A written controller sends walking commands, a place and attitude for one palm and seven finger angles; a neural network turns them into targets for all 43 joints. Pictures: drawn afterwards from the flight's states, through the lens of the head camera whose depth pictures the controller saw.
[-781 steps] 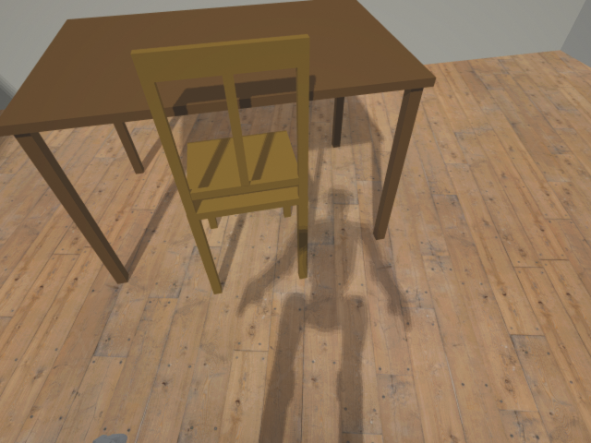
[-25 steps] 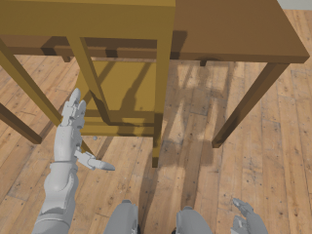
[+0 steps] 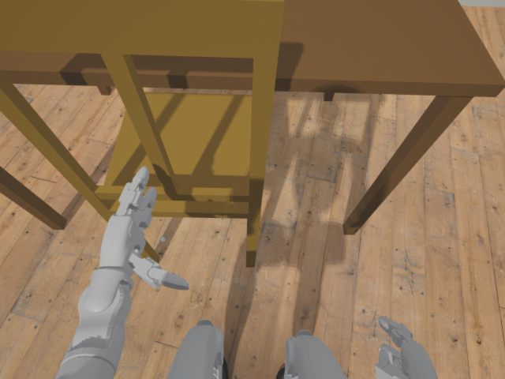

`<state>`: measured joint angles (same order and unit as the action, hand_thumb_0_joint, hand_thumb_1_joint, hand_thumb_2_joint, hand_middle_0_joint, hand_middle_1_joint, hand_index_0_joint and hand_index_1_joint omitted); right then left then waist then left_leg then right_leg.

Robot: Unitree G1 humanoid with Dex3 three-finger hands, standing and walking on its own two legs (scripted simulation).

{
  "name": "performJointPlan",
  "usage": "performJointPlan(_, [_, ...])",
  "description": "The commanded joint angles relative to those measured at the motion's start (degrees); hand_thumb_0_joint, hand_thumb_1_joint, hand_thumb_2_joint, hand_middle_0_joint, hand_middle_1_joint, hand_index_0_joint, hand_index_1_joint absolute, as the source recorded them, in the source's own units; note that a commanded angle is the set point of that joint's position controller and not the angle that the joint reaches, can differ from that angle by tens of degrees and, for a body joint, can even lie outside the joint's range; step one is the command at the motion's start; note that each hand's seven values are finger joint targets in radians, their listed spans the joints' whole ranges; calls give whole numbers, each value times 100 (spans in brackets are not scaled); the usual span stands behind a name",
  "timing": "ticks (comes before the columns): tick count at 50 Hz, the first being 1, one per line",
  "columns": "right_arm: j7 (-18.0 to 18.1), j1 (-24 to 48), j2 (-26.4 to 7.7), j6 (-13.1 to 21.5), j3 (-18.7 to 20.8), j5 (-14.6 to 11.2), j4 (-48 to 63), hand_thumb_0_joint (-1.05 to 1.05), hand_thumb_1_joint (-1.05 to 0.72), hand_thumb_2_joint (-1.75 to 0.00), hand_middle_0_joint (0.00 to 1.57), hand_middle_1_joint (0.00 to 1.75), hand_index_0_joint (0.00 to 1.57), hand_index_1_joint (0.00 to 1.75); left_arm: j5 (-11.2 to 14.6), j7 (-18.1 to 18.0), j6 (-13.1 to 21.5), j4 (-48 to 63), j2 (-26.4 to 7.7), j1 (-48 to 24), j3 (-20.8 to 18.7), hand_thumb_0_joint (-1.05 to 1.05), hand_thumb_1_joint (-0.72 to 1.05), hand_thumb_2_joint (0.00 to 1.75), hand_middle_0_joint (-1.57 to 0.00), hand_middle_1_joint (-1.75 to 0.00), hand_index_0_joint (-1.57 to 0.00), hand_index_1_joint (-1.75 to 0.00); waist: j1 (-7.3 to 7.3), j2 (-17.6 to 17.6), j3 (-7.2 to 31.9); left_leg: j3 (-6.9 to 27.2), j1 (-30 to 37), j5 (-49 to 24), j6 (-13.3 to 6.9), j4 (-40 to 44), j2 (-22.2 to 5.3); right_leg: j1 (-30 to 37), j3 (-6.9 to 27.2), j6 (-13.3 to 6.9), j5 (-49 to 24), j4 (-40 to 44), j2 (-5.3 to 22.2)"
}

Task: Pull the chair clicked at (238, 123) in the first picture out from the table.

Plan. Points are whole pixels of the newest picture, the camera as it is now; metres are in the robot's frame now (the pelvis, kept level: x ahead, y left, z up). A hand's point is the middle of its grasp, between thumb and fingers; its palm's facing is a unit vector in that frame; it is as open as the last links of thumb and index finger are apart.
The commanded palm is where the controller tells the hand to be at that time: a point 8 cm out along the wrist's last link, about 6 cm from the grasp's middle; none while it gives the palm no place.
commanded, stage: push the fingers through the gap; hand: left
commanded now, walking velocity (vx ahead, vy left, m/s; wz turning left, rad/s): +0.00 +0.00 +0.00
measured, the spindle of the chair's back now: (151, 140) +0.47 +0.18 +0.06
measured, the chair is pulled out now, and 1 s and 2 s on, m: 0.00 0.00 0.00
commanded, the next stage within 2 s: hook a spindle and tug to test in 1.56 s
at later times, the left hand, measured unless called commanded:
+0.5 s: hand (163, 198) +0.38 +0.16 +0.03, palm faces +0.00 -1.00 -0.03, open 17.0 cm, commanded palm +0.36 +0.21 +0.02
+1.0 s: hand (169, 174) +0.43 +0.15 +0.02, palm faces +0.00 -1.00 -0.04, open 16.9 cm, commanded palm +0.42 +0.20 +0.02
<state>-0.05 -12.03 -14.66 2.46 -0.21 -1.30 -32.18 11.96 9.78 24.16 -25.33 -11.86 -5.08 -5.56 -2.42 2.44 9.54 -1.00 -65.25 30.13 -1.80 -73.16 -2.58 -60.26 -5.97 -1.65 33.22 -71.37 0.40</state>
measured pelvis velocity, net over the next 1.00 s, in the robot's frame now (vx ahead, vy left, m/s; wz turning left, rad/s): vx -0.01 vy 0.01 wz -0.02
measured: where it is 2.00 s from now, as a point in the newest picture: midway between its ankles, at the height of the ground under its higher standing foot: outside the picture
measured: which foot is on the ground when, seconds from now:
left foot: down 0.00-1.00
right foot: down 0.00-1.00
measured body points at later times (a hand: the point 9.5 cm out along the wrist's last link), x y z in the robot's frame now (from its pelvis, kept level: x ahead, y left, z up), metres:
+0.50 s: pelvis +0.00 +0.01 +0.00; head +0.12 +0.02 +0.43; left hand +0.38 +0.21 +0.03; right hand +0.12 -0.24 -0.12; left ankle +0.04 +0.10 -0.62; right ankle +0.01 -0.11 -0.62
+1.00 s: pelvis -0.01 +0.01 -0.01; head +0.12 +0.02 +0.42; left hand +0.43 +0.21 +0.02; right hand +0.08 -0.25 -0.13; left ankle +0.04 +0.10 -0.62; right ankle +0.01 -0.11 -0.62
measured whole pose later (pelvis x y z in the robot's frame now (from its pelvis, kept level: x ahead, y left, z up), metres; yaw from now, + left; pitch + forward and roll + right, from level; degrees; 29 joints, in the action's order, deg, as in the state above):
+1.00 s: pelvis -0.01 +0.01 -0.01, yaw -1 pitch +25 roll -3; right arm -1.0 -14.6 -14.5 -0.1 -0.4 0.4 -36.1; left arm 6.8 5.6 28.0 -47.6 -15.6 -31.5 -13.0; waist -5.7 2.5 9.2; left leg -1.6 -69.4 29.7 -2.4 -74.4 -2.9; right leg -64.6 -5.2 -1.1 32.2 -72.3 0.1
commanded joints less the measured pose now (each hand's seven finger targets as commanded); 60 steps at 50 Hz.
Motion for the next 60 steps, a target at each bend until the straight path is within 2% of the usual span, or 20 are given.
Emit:
performJointPlan(1, [120,-170,-768,346,332,126,596,0,-90,-90,20,30,20,30,-25,-345,1047,2554,-1071,-1666,-559,0,-50,30,-6,-8,-6,-8,-71,374,2694,446,2496,-2209,50,807,117,793,423,-12,-1938,855,-111])
performJointPlan(4, [74,-161,-744,336,292,212,344,0,-90,-90,20,30,20,30,-282,-756,1243,1734,-1188,-1774,-866,0,-50,30,-6,-8,-6,-8,-151,104,2088,454,1767,-1763,48,635,130,410,376,-2,-1530,682,-148])
performJointPlan(5, [44,-98,-718,318,279,212,320,0,-90,-90,20,30,20,30,-354,-770,1209,1276,-887,-1819,-635,0,-50,30,-6,-8,-6,-8,-252,14,1838,408,1558,-1445,39,596,154,286,401,20,-1333,732,-139])
performJointPlan(6, [27,-97,-757,287,276,200,310,0,-90,-90,20,30,20,30,-396,-767,1137,910,-923,-1894,-679,0,-50,30,-6,-8,-6,-8,-268,-97,1686,397,1327,-1114,47,612,165,250,398,19,-1097,751,-134])
performJointPlan(9, [0,-148,-856,191,291,137,428,0,-90,-90,20,30,20,30,-393,-472,708,333,-709,-1841,-415,0,-50,30,-6,-8,-6,-8,-237,6,1935,343,1405,-970,42,735,191,431,452,-9,-1048,891,-125])
performJointPlan(13, [43,-266,-904,107,339,38,614,0,-90,-90,20,30,20,30,-137,-89,279,1005,-602,-2113,-172,0,-50,30,-6,-8,-6,-8,-139,332,2787,427,2338,-1820,87,897,128,763,401,-28,-1745,965,-119])
performJointPlan(15, [67,-338,-881,111,342,30,605,0,-90,-90,20,30,20,30,-5,-100,281,1308,-662,-2172,-273,0,-50,30,-6,-8,-6,-8,-147,142,2919,479,2487,-2185,72,902,106,920,367,-6,-2018,971,-137])
performJointPlan(19, [89,-405,-832,144,315,106,381,0,-90,-90,20,30,20,30,-155,-494,616,1094,-926,-2444,-617,0,-50,30,-6,-8,-6,-8,-221,-183,2422,504,2114,-2097,58,825,95,688,335,25,-1912,862,-169])
performJointPlan(20, [59,-402,-790,149,301,135,338,0,-90,-90,20,30,20,30,-244,-559,726,1052,-730,-2647,-408,0,-50,30,-6,-8,-6,-8,-303,-136,2293,484,2057,-1976,52,795,103,568,348,36,-1810,868,-163])
performJointPlan(24, [-13,-489,-852,112,325,169,207,0,-90,-90,20,30,20,30,-461,-595,852,184,-782,-2788,-472,0,-50,30,-6,-8,-6,-8,-341,-34,1934,460,1806,-1537,67,777,130,276,347,-11,-1412,866,-170])
performJointPlan(30, [-49,-547,-889,-34,335,133,342,0,-90,-90,20,30,20,30,-371,-403,658,109,-969,-3041,-663,0,-50,30,-6,-8,-6,-8,-184,441,2524,445,2290,-1907,133,894,125,458,362,-52,-1682,881,-159])
performJointPlan(33, [-32,-567,-857,-32,349,134,323,0,-90,-90,20,30,20,30,-292,-470,730,400,-996,-3378,-705,0,-50,30,-6,-8,-6,-8,-247,377,2761,442,2437,-2124,122,853,109,592,382,-21,-1888,905,-172])
performJointPlan(35, [-21,-606,-868,-11,347,156,247,0,-90,-90,20,30,20,30,-307,-542,824,376,-1062,-3585,-763,0,-50,30,-6,-8,-6,-8,-296,321,2795,482,2414,-2140,117,813,95,528,383,-4,-1884,862,-181])
performJointPlan(36, [-21,-638,-867,-18,344,160,191,0,-90,-90,20,30,20,30,-320,-572,833,171,-1087,-3566,-821,0,-50,30,-6,-8,-6,-8,-343,122,2648,484,2283,-2067,110,812,100,548,373,6,-1861,877,-187])
performJointPlan(42, [-54,-744,-916,-73,337,173,42,0,-90,-90,20,30,20,30,-489,-509,784,-885,-1018,-3959,-743,0,-50,30,-6,-8,-6,-8,-476,-5,2124,441,1785,-1467,77,801,135,301,384,5,-1408,948,-182])
performJointPlan(43, [-48,-753,-937,-101,337,168,71,0,-90,-90,20,30,20,30,-500,-481,759,-1030,-1151,-3931,-860,0,-50,30,-6,-8,-6,-8,-447,-110,2167,415,1686,-1391,65,793,144,384,422,8,-1378,970,-182])
performJointPlan(50, [-32,-876,-941,-139,320,205,51,0,-90,-90,20,30,20,30,-473,-447,950,-986,-1538,-4925,-1130,0,-50,30,-6,-8,-6,-8,-462,300,2729,481,2063,-1746,77,712,120,300,435,-13,-1549,852,-197])
performJointPlan(55, [-49,-997,-935,-151,322,246,-37,0,-90,-90,20,30,20,30,-563,-458,1032,-1304,-1694,-5134,-1266,0,-50,30,-6,-8,-6,-8,-496,299,2899,435,1960,-1883,60,620,124,430,472,6,-1749,800,-205])
performJointPlan(58, [-77,-1046,-925,-208,321,240,-84,0,-90,-90,20,30,20,30,-578,-389,948,-1560,-1463,-5323,-1063,0,-50,30,-6,-8,-6,-8,-618,260,2745,420,1905,-1796,39,606,125,334,464,21,-1699,865,-207])
performJointPlan(60, [-81,-1109,-964,-227,330,238,-78,0,-90,-90,20,30,20,30,-564,-327,920,-1658,-1574,-5265,-1154,0,-50,30,-6,-8,-6,-8,-583,226,2744,450,1905,-1818,42,633,116,363,441,5,-1699,859,-214])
